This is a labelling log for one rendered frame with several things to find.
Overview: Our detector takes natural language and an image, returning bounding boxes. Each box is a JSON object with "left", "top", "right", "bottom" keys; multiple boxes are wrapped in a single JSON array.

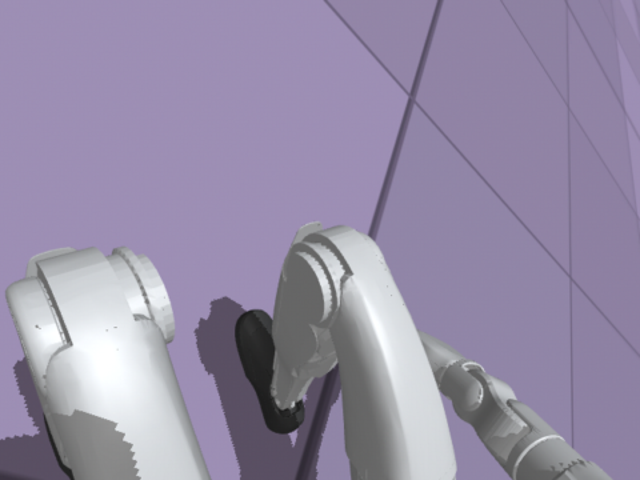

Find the right robot foot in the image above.
[{"left": 235, "top": 309, "right": 305, "bottom": 434}]

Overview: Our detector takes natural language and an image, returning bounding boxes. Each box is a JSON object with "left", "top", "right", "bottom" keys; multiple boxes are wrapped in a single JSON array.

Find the right robot hand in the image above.
[{"left": 417, "top": 329, "right": 466, "bottom": 391}]

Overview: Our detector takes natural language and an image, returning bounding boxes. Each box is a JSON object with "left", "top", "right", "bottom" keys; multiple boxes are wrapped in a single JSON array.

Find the left robot foot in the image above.
[{"left": 43, "top": 412, "right": 74, "bottom": 480}]

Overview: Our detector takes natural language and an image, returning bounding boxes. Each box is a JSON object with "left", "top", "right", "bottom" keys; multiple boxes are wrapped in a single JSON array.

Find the right robot arm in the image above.
[{"left": 440, "top": 359, "right": 613, "bottom": 480}]

